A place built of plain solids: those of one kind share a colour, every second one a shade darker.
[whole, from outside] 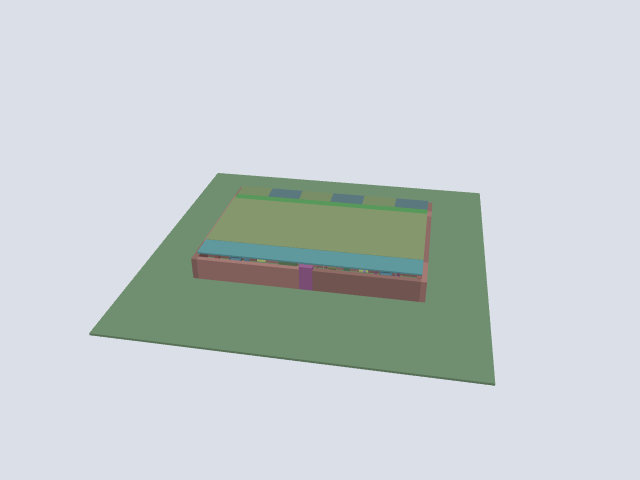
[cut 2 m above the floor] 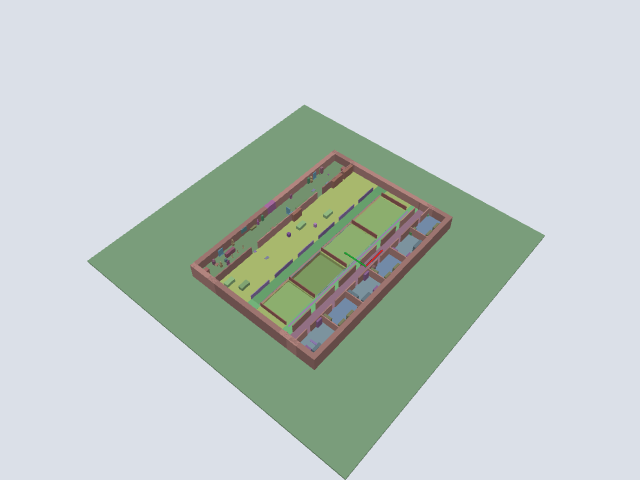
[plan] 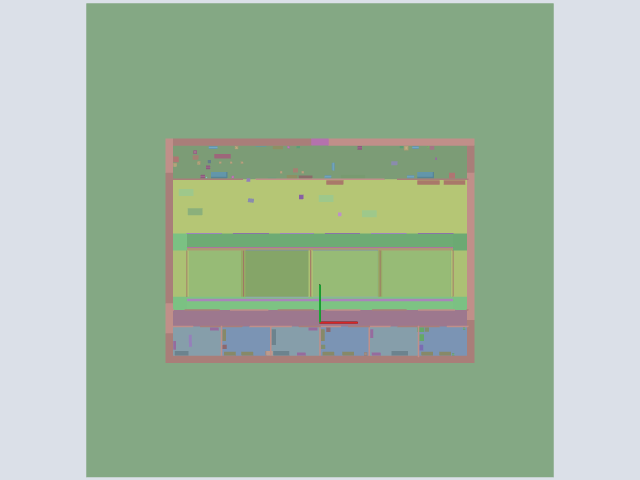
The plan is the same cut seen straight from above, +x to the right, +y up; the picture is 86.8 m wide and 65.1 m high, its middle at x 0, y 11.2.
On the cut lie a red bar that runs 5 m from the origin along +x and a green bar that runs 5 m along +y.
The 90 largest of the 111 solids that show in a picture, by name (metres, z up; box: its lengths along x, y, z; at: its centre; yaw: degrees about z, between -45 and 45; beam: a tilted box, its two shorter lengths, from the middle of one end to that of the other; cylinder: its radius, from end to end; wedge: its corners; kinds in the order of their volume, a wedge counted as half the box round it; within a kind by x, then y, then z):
{
 "ground_under_all_1": {"box": [63.43, 64.27, 0.4], "at": [0.0, 11.17, -0.75]},
 "wall_1": {"box": [1.0, 5.85, 4.18], "at": [-20.45, -2.56, 1.49]},
 "wall_2": {"box": [1.0, 4.05, 4.18], "at": [-20.45, 0.58, 1.49]},
 "wall_3": {"box": [1.0, 19.52, 4.18], "at": [-20.45, 10.57, 1.49]},
 "wall_4": {"box": [1.0, 6.45, 4.18], "at": [-20.45, 21.75, 1.49]},
 "wall_5": {"box": [2.97, 0.2, 4.18], "at": [-18.67, -0.54, 1.49]},
 "wall_6": {"box": [8.49, 1.0, 4.18], "at": [-16.71, -4.99, 1.49]},
 "wall_7": {"box": [4.75, 0.2, 4.18], "at": [-15.98, 1.71, 1.49]},
 "wall_8": {"box": [9.71, 0.2, 4.18], "at": [-15.3, 19.43, 1.49]},
 "wall_9": {"box": [2.97, 0.2, 4.18], "at": [-14.75, -0.54, 1.49]},
 "wall_10": {"box": [0.2, 4.25, 4.18], "at": [-13.37, -2.56, 1.49]},
 "wall_11": {"box": [5.73, 0.2, 4.18], "at": [-13.37, -0.54, 1.49]},
 "wall_12": {"box": [2.97, 0.2, 4.18], "at": [-11.98, -0.54, 1.49]},
 "wall_13": {"box": [19.75, 1.0, 4.18], "at": [-11.08, 24.48, 1.49]},
 "wall_14": {"box": [8.49, 1.0, 4.18], "at": [-10.03, -4.99, 1.49]},
 "wall_15": {"box": [5.17, 0.2, 4.18], "at": [-9.62, 1.71, 1.49]},
 "wall_16": {"box": [0.2, 4.25, 4.18], "at": [-6.68, -2.56, 1.49]},
 "wall_17": {"box": [5.73, 0.2, 4.18], "at": [-6.68, -0.54, 1.49]},
 "wall_18": {"box": [2.97, 0.2, 4.18], "at": [-5.3, -0.54, 1.49]},
 "wall_19": {"box": [8.49, 1.0, 4.18], "at": [-3.34, -4.99, 1.49]},
 "wall_20": {"box": [4.91, 0.2, 4.18], "at": [-3.28, 1.71, 1.49]},
 "wall_21": {"box": [2.97, 0.2, 4.18], "at": [-1.38, -0.54, 1.49]},
 "wall_22": {"box": [0.2, 4.25, 4.18], "at": [0.0, -2.56, 1.49]},
 "wall_23": {"box": [17.48, 0.2, 4.18], "at": [0.0, 19.43, 1.49]},
 "wall_24": {"box": [4.77, 0.2, 4.18], "at": [3.11, 1.71, 1.49]},
 "wall_25": {"box": [8.49, 1.0, 4.18], "at": [3.34, -4.99, 1.49]},
 "wall_26": {"box": [0.2, 4.25, 4.18], "at": [6.68, -2.56, 1.49]},
 "wall_27": {"box": [5.73, 0.2, 4.18], "at": [6.68, -0.54, 1.49]},
 "wall_28": {"box": [2.97, 0.2, 4.18], "at": [8.07, -0.54, 1.49]},
 "wall_29": {"box": [4.74, 0.2, 4.18], "at": [9.41, 1.71, 1.49]},
 "wall_30": {"box": [8.49, 1.0, 4.18], "at": [10.03, -4.99, 1.49]},
 "wall_31": {"box": [19.75, 1.0, 4.18], "at": [11.08, 24.48, 1.49]},
 "wall_32": {"box": [2.97, 0.2, 4.18], "at": [11.98, -0.54, 1.49]},
 "wall_33": {"box": [0.2, 4.25, 4.18], "at": [13.37, -2.56, 1.49]},
 "wall_34": {"box": [5.73, 0.2, 4.18], "at": [13.37, -0.54, 1.49]},
 "wall_35": {"box": [9.71, 0.2, 4.18], "at": [15.3, 19.43, 1.49]},
 "wall_36": {"box": [5.03, 0.2, 4.18], "at": [15.79, 1.71, 1.49]},
 "wall_37": {"box": [8.49, 1.0, 4.18], "at": [16.71, -4.99, 1.49]},
 "wall_38": {"box": [2.97, 0.2, 4.18], "at": [18.67, -0.54, 1.49]},
 "wall_39": {"box": [1.0, 5.85, 4.18], "at": [20.45, -2.56, 1.49]},
 "wall_40": {"box": [1.0, 4.05, 4.18], "at": [20.45, 0.58, 1.49]},
 "wall_41": {"box": [1.0, 19.52, 4.18], "at": [20.45, 10.57, 1.49]},
 "wall_42": {"box": [1.0, 6.45, 4.18], "at": [20.45, 21.75, 1.49]},
 "floor_yard_1": {"box": [40.1, 7.35, 1.46], "at": [0.0, 15.76, 0.13]},
 "floor_lobby_1": {"box": [40.1, 4.65, 1.46], "at": [0.0, 21.75, 0.13]},
 "floor_plot_1": {"box": [7.05, 6.27, 1.26], "at": [-14.22, 6.64, 0.03]},
 "floor_plot_2": {"box": [8.55, 6.27, 0.6], "at": [-5.83, 6.64, -0.3]},
 "floor_plot_3": {"box": [8.8, 6.27, 1.46], "at": [3.45, 6.64, 0.13]},
 "floor_plot_4": {"box": [9.3, 6.27, 1.46], "at": [13.1, 6.64, 0.13]},
 "ceil_hall_1": {"box": [40.1, 17.72, 0.3], "at": [0.0, 10.57, 4.46]},
 "floor_walkway_1": {"box": [36.1, 1.2, 1.46], "at": [0.0, 2.31, 0.13]},
 "floor_walkway_2": {"box": [36.1, 0.28, 1.46], "at": [0.0, 3.37, 0.13]},
 "floor_walkway_3": {"box": [36.1, 1.83, 1.46], "at": [0.0, 11.16, 0.13]},
 "floor_back_corridor_1": {"box": [40.1, 2.25, 1.46], "at": [0.0, 0.58, 0.13]},
 "floor_office_1": {"box": [6.69, 4.05, 1.46], "at": [-16.71, -2.56, 0.13]},
 "floor_office_2": {"box": [6.69, 4.05, 1.46], "at": [-3.34, -2.56, 0.13]},
 "floor_office_3": {"box": [6.69, 4.05, 1.46], "at": [10.03, -2.56, 0.13]},
 "floor_store_1": {"box": [6.69, 4.05, 1.46], "at": [-10.03, -2.56, 0.13]},
 "floor_store_2": {"box": [6.69, 4.05, 1.46], "at": [3.34, -2.56, 0.13]},
 "floor_store_3": {"box": [6.69, 4.05, 1.46], "at": [16.71, -2.56, 0.13]},
 "floor_baulk_1": {"box": [2.3, 6.27, 1.46], "at": [-18.9, 6.64, 0.13]},
 "floor_baulk_2": {"box": [0.6, 6.27, 1.46], "at": [-10.4, 6.64, 0.13]},
 "floor_baulk_3": {"box": [0.6, 6.27, 1.46], "at": [-1.25, 6.64, 0.13]},
 "floor_baulk_4": {"box": [0.6, 6.27, 1.46], "at": [8.15, 6.64, 0.13]},
 "floor_baulk_5": {"box": [2.3, 6.27, 1.46], "at": [18.9, 6.64, 0.13]},
 "ceil_lobby_1": {"box": [40.1, 4.65, 0.3], "at": [0.0, 21.75, 4.41]},
 "ceil_back_corridor_1": {"box": [40.1, 2.25, 0.3], "at": [0.0, 0.58, 4.26]},
 "ceil_office_1": {"box": [6.69, 4.05, 0.3], "at": [-16.71, -2.56, 4.26]},
 "ceil_office_2": {"box": [6.69, 4.05, 0.3], "at": [-3.34, -2.56, 4.26]},
 "ceil_office_3": {"box": [6.69, 4.05, 0.3], "at": [10.03, -2.56, 4.26]},
 "ceil_store_1": {"box": [6.69, 4.05, 0.3], "at": [-10.03, -2.56, 4.26]},
 "ceil_store_2": {"box": [6.69, 4.05, 0.3], "at": [3.34, -2.56, 4.26]},
 "ceil_store_3": {"box": [6.69, 4.05, 0.3], "at": [16.71, -2.56, 4.26]},
 "floor_walkway_end_1": {"box": [2.0, 1.8, 1.46], "at": [-19.05, 2.61, 0.13]},
 "floor_walkway_end_2": {"box": [2.0, 2.3, 1.46], "at": [-19.05, 10.93, 0.13]},
 "floor_walkway_end_3": {"box": [2.0, 1.8, 1.46], "at": [19.05, 2.61, 0.13]},
 "floor_walkway_end_4": {"box": [2.0, 2.3, 1.46], "at": [19.05, 10.93, 0.13]},
 "floor_walkway_cope_far_1": {"box": [36.1, 0.34, 1.46], "at": [0.0, 9.95, 0.13]},
 "floor_walkway_warn_near_1": {"box": [36.1, 0.32, 1.46], "at": [0.0, 3.07, 0.13]},
 "door_leaf_1": {"box": [2.4, 0.97, 4.73], "at": [0.0, 24.5, 1.76]},
 "cabinets_office_1": {"box": [1.85, 0.6, 2.0], "at": [-18.77, -4.16, 1.86]},
 "cabinets_office_2": {"box": [0.6, 2.15, 2.0], "at": [-6.25, -1.97, 1.86]},
 "cabinets_office_3": {"box": [2.15, 0.6, 2.0], "at": [-5.26, -4.16, 1.86]},
 "cabinets_office_4": {"box": [2.25, 0.6, 2.0], "at": [10.81, -4.16, 1.86]},
 "cabinets_hall_1": {"box": [2.35, 0.6, 2.0], "at": [2.02, 19.0, 1.86]},
 "cabinets_hall_2": {"box": [3.05, 0.6, 2.0], "at": [14.72, 19.0, 1.86]},
 "cabinets_hall_3": {"box": [2.9, 0.6, 2.0], "at": [18.25, 19.0, 1.86]},
 "floor_walkway_warn_far_1": {"box": [36.1, 0.13, 1.46], "at": [0.0, 10.19, 0.13]},
 "lockers_lobby_1": {"box": [3.35, 0.5, 1.8], "at": [4.47, 19.81, 1.76]},
 "rail_baulk_1": {"box": [0.12, 6.27, 2.51], "at": [18.05, 6.64, 0.66]}
}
